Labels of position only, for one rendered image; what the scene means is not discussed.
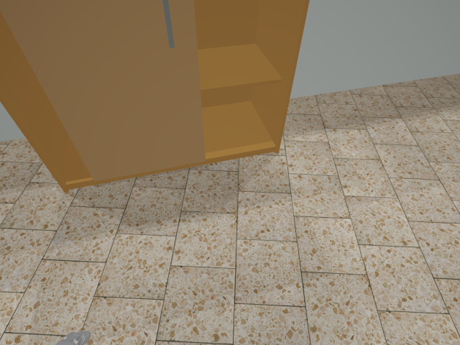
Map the wardrobe door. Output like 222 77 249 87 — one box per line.
0 0 206 181
0 12 91 181

